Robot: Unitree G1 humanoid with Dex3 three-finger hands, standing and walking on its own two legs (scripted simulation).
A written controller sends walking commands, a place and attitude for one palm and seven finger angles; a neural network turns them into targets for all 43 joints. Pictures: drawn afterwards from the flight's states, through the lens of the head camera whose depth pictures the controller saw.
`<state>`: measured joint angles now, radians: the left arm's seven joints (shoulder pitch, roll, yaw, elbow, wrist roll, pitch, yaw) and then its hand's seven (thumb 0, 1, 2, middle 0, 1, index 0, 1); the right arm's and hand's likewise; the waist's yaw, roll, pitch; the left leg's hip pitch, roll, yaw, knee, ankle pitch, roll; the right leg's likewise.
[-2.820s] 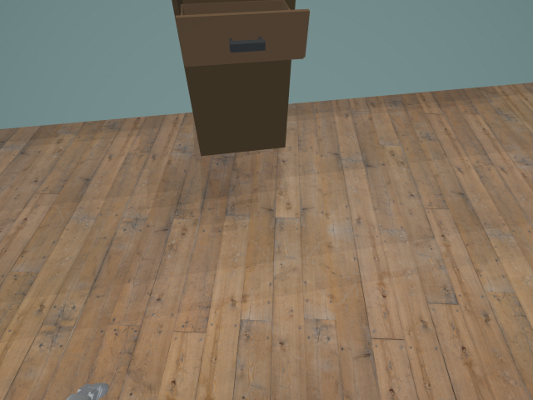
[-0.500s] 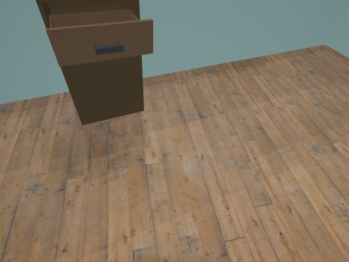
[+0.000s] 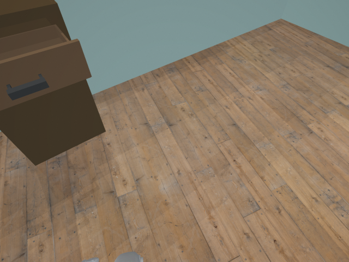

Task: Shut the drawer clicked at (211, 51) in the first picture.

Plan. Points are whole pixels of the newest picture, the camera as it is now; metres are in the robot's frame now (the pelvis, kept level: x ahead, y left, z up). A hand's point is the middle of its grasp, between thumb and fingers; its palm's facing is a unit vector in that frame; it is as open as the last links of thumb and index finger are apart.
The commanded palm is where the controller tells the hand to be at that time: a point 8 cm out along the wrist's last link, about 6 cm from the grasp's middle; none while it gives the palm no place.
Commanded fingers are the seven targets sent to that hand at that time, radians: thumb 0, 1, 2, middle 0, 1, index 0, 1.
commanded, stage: walk to a spot facing it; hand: left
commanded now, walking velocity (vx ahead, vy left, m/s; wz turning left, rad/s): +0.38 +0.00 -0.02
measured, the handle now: (27, 85) +0.67 +0.52 +0.00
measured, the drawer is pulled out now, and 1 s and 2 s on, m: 0.30 0.30 0.30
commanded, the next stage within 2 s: turn to face it in 0.50 s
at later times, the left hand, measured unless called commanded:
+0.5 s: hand (90, 237) +0.22 +0.24 -0.17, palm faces -0.02 -0.99 -0.12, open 7.4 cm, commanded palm none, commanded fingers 0.00 0.90 0.90 -0.20 -0.30 -0.20 -0.30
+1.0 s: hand (131, 156) +0.47 +0.16 -0.16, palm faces -0.06 -0.99 -0.16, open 7.3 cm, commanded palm none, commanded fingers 0.00 0.90 0.90 -0.20 -0.30 -0.20 -0.30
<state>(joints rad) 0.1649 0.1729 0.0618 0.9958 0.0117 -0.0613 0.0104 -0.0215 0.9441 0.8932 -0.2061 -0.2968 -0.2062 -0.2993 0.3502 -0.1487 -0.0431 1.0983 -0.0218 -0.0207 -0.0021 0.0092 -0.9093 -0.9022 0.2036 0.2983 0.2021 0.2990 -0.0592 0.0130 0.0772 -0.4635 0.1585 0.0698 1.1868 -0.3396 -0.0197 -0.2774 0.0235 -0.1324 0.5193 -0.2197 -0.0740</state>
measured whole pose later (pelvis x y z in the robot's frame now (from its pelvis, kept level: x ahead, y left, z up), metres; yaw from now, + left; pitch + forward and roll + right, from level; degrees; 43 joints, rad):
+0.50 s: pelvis +0.20 +0.07 +0.01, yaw -6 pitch -2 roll -1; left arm 0.31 0.17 0.07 1.07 0.03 0.02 -0.02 0.00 0.91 0.89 -0.20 -0.30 -0.20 -0.30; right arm 0.31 -0.14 -0.04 1.05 -0.02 -0.08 -0.02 0.00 -0.94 -0.90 0.21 0.30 0.21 0.30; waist 0.03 -0.04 0.03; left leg -0.12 0.06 0.27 0.40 -0.25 0.04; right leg -0.57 -0.09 -0.04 1.16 -0.22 0.00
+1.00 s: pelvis +0.33 +0.01 +0.00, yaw -2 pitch -1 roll -1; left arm 0.08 0.11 0.03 0.97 0.03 -0.01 0.03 -0.01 0.92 0.89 -0.21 -0.30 -0.21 -0.30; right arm 0.29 -0.15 -0.06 1.04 -0.01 0.04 0.00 0.01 -0.91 -0.90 0.20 0.30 0.20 0.30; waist -0.06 0.01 0.06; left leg -0.45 0.10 0.10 1.05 -0.45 -0.04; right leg -0.32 -0.11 -0.27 0.55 -0.20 -0.03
